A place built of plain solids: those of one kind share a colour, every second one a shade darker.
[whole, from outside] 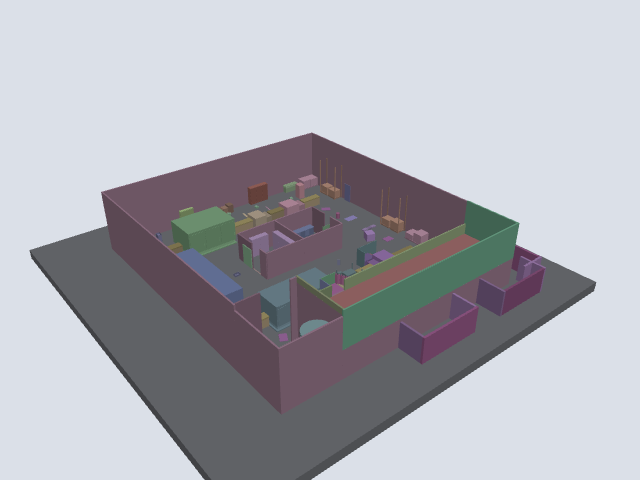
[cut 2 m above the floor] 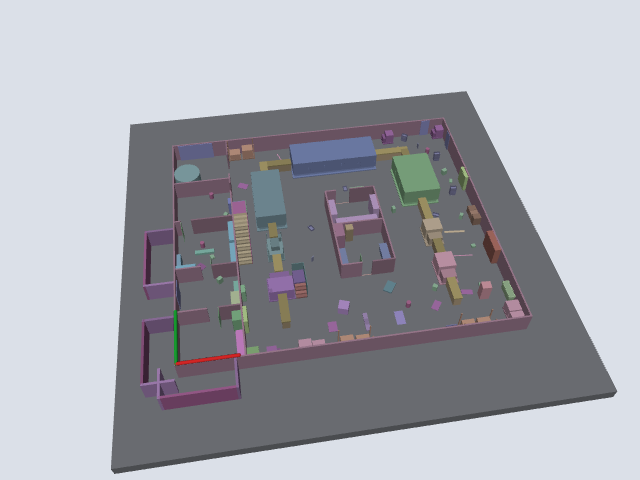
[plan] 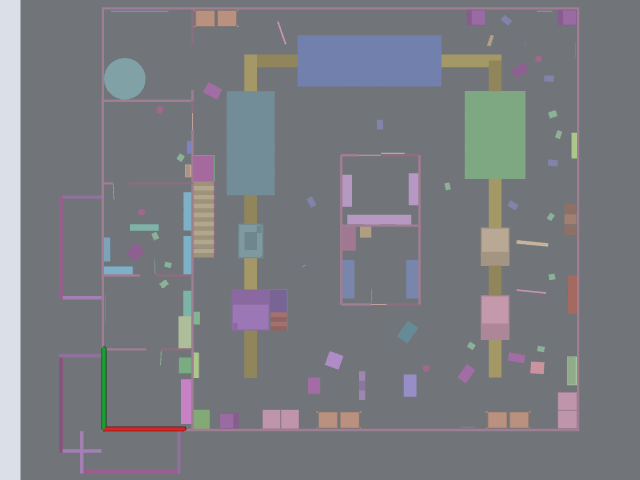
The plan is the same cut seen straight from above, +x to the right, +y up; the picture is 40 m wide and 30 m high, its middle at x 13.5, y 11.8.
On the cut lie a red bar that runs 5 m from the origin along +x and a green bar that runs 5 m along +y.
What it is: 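A trial; a factory floor where things are made along one folded line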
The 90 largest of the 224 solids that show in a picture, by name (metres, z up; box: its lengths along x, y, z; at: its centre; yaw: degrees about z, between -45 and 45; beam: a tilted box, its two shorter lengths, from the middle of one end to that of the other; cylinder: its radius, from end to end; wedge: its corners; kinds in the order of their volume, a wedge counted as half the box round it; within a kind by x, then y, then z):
{
 "wall_1": {"box": [0.15, 5.26, 2.95], "at": [-0.07, 2.48, 1.43]},
 "wall_2": {"box": [0.15, 4.92, 2.95], "at": [-0.07, 7.27, 1.43]},
 "wall_3": {"box": [0.15, 6.06, 2.95], "at": [-0.07, 12.46, 1.43]},
 "wall_4": {"box": [0.15, 5.46, 2.95], "at": [-0.07, 17.92, 1.43]},
 "wall_5": {"box": [0.15, 6.0, 6.05], "at": [-0.07, 23.35, 2.98]},
 "wall_6": {"box": [2.25, 0.15, 2.95], "at": [1.12, 9.58, 1.43]},
 "wall_7": {"box": [2.63, 0.15, 2.95], "at": [1.32, 4.96, 1.43]},
 "wall_8": {"box": [5.83, 0.15, 2.95], "at": [2.77, -0.07, 1.43]},
 "wall_9": {"box": [5.53, 0.15, 6.05], "at": [2.77, 20.5, 2.98]},
 "wall_10": {"box": [5.83, 0.15, 6.05], "at": [2.77, 26.27, 2.98]},
 "wall_11": {"box": [4.0, 0.15, 2.95], "at": [3.53, 15.34, 1.43]},
 "wall_12": {"box": [2.33, 0.15, 2.95], "at": [4.36, 9.58, 1.43]},
 "wall_13": {"box": [0.15, 4.96, 3.11], "at": [5.53, 2.48, 1.5]},
 "wall_14": {"box": [0.15, 4.62, 3.11], "at": [5.53, 7.27, 1.5]},
 "wall_15": {"box": [0.15, 5.76, 3.11], "at": [5.53, 12.46, 1.5]},
 "wall_16": {"box": [0.15, 3.35, 3.11], "at": [5.53, 17.02, 1.5]},
 "wall_17": {"box": [0.15, 2.22, 6.55], "at": [5.53, 25.09, 3.23]},
 "wall_18": {"box": [0.15, 4.93, 2.95], "at": [14.83, 10.23, 1.43]},
 "wall_19": {"box": [0.15, 4.4, 2.95], "at": [14.83, 14.9, 1.43]},
 "wall_20": {"box": [4.89, 0.15, 2.95], "at": [17.27, 12.7, 1.43]},
 "wall_21": {"box": [24.33, 0.15, 6.55], "at": [17.55, -0.07, 3.23]},
 "wall_22": {"box": [24.33, 0.15, 6.55], "at": [17.55, 26.27, 3.23]},
 "wall_23": {"box": [2.42, 0.15, 2.95], "at": [18.51, 17.1, 1.43]},
 "wall_24": {"box": [0.15, 4.93, 2.95], "at": [19.72, 10.23, 1.43]},
 "wall_25": {"box": [0.15, 4.4, 2.95], "at": [19.72, 14.9, 1.43]},
 "wall_26": {"box": [0.15, 26.5, 6.55], "at": [29.64, 13.1, 3.23]},
 "oven_1": {"box": [9.0, 3.2, 0.15], "at": [16.59, 23.0, 0.03]},
 "oven_2": {"box": [8.64, 2.74, 0.35], "at": [16.59, 23.0, 0.28]},
 "oven_3": {"box": [8.84, 3.04, 1.85], "at": [16.59, 23.0, 1.38]},
 "cooler_1": {"box": [3.8, 5.5, 0.15], "at": [24.44, 18.36, 0.03]},
 "cooler_2": {"box": [3.34, 5.14, 0.35], "at": [24.44, 18.36, 0.28]},
 "cooler_3": {"box": [3.64, 5.34, 2.45], "at": [24.44, 18.36, 1.68]},
 "prover_1": {"box": [3.0, 6.5, 0.15], "at": [9.17, 17.85, 0.03]},
 "prover_2": {"box": [2.54, 6.14, 0.35], "at": [9.17, 17.85, 0.28]},
 "prover_3": {"box": [2.84, 6.34, 2.05], "at": [9.17, 17.85, 1.48]},
 "silo_1": {"cylinder": 1.3, "from": [1.3, 21.88, 0.0], "to": [1.3, 21.88, 4.5]},
 "mezz_deck_1": {"box": [5.58, 20.5, 0.15], "at": [2.79, 10.25, 2.98]},
 "mezz_outer_1": {"box": [0.15, 5.26, 3.66], "at": [-0.07, 2.48, 4.73]},
 "mezz_outer_2": {"box": [0.15, 4.92, 3.66], "at": [-0.07, 7.27, 4.73]},
 "mezz_outer_3": {"box": [0.15, 6.06, 3.66], "at": [-0.07, 12.46, 4.73]},
 "mezz_outer_4": {"box": [0.15, 5.46, 3.66], "at": [-0.07, 17.92, 4.73]},
 "mezz_outer_5": {"box": [5.83, 0.15, 3.66], "at": [2.77, -0.07, 4.73]},
 "conveyor_body_1": {"box": [0.68, 2.96, 0.97], "at": [9.17, 4.66, 0.43]},
 "conveyor_body_2": {"box": [0.68, 2.3, 0.97], "at": [9.17, 22.25, 0.43]},
 "conveyor_body_3": {"box": [2.96, 0.68, 0.97], "at": [10.63, 23.0, 0.43]},
 "conveyor_body_4": {"box": [3.74, 0.68, 0.97], "at": [22.97, 23.0, 0.43]},
 "conveyor_body_5": {"box": [0.68, 2.35, 0.97], "at": [24.44, 4.38, 0.43]},
 "conveyor_body_6": {"box": [0.68, 1.87, 0.97], "at": [24.44, 9.27, 0.43]},
 "conveyor_body_7": {"box": [0.68, 3.07, 0.97], "at": [24.44, 14.1, 0.43]},
 "conveyor_body_8": {"box": [0.68, 1.93, 0.97], "at": [24.44, 22.06, 0.43]},
 "yard_wall_1": {"box": [0.22, 6.17, 2.65], "at": [-2.69, 1.58, 1.27]},
 "yard_wall_2": {"box": [0.22, 6.51, 2.65], "at": [-2.69, 11.34, 1.27]},
 "yard_wall_3": {"box": [6.29, 0.22, 2.65], "at": [1.65, -2.69, 1.27]},
 "shelf_1": {"box": [0.6, 1.0, 2.05], "at": [15.21, 14.38, 0.97]},
 "shelf_2": {"box": [0.6, 1.0, 2.05], "at": [15.21, 15.38, 0.97]},
 "shelf_3": {"box": [1.0, 0.6, 2.05], "at": [15.71, 13.07, 0.97]},
 "shelf_4": {"box": [1.0, 0.6, 2.05], "at": [16.7, 13.07, 0.97]},
 "shelf_5": {"box": [1.0, 0.6, 2.05], "at": [17.7, 13.07, 0.97]},
 "shelf_6": {"box": [1.0, 0.6, 2.05], "at": [18.7, 13.07, 0.97]},
 "shelf_7": {"box": [0.6, 1.0, 2.05], "at": [19.34, 14.47, 0.97]},
 "shelf_8": {"box": [0.6, 1.0, 2.05], "at": [19.34, 15.47, 0.97]},
 "yard_cheek_1": {"box": [2.65, 0.22, 2.65], "at": [-1.48, -1.39, 1.27]},
 "yard_cheek_2": {"box": [2.65, 0.22, 2.65], "at": [-1.48, 4.56, 1.27]},
 "yard_cheek_3": {"box": [2.65, 0.22, 2.65], "at": [-1.48, 8.19, 1.27]},
 "yard_cheek_4": {"box": [2.65, 0.22, 2.65], "at": [-1.48, 14.48, 1.27]},
 "yard_cheek_5": {"box": [0.22, 2.65, 2.65], "at": [-1.39, -1.48, 1.27]},
 "yard_cheek_6": {"box": [0.22, 2.65, 2.65], "at": [4.68, -1.48, 1.27]},
 "mezz_landing_1": {"box": [1.28, 1.6, 3.11], "at": [6.22, 16.26, 1.5]},
 "mixer_1": {"box": [2.24, 1.56, 1.25], "at": [9.17, 6.98, 0.72]},
 "mixer_2": {"box": [1.79, 0.88, 0.85], "at": [9.17, 8.2, 0.53]},
 "lockers_1": {"box": [1.8, 0.48, 1.7], "at": [0.9, 9.89, 0.95]},
 "lockers_2": {"box": [0.48, 2.4, 1.7], "at": [5.22, 10.86, 0.95]},
 "lockers_3": {"box": [0.48, 2.4, 1.7], "at": [5.22, 13.59, 0.95]},
 "bagger_1": {"box": [1.31, 0.95, 0.85], "at": [24.44, 6.11, 0.53]},
 "bagger_2": {"box": [1.64, 1.69, 1.25], "at": [24.44, 7.43, 0.72]},
 "pallet_row_1": {"box": [1.07, 1.14, 1.03], "at": [10.47, 0.6, 0.67]},
 "pallet_row_2": {"box": [1.14, 1.07, 0.93], "at": [28.96, 0.57, 0.61]},
 "pallet_row_3": {"box": [1.14, 1.07, 0.96], "at": [28.96, 1.73, 0.63]},
 "slicer_1": {"box": [1.64, 1.43, 1.25], "at": [24.44, 11.78, 0.72]},
 "switch_panel_1": {"box": [0.58, 2.4, 2.0], "at": [29.27, 8.39, 1.1]},
 "fume_cupboard_1": {"box": [0.83, 1.5, 2.2], "at": [15.32, 11.88, 1.2]},
 "mezz_parapet_1": {"box": [0.15, 15.56, 1.15], "at": [5.53, 7.78, 3.58]},
 "divider_1": {"box": [1.44, 2.04, 0.85], "at": [9.17, 11.74, 0.53]},
 "pallet_rack_1": {"box": [1.12, 0.94, 1.08], "at": [7.68, 25.65, 0.69]},
 "pallet_rack_2": {"box": [1.12, 0.94, 0.97], "at": [14.0, 0.55, 0.64]},
 "mezz_step_1": {"box": [1.26, 0.28, 2.77], "at": [6.23, 15.04, 1.33]},
 "mezz_step_2": {"box": [1.26, 0.28, 2.94], "at": [6.23, 15.32, 1.42]},
 "staging_1": {"box": [1.1, 1.44, 0.9], "at": [10.92, 8.0, 0.4]},
 "vending_1": {"box": [0.78, 1.0, 1.75], "at": [5.07, 3.97, 0.97]},
 "roll_cage_1": {"box": [0.85, 0.74, 1.74], "at": [27.09, 3.81, 0.82], "yaw": -3.5}
}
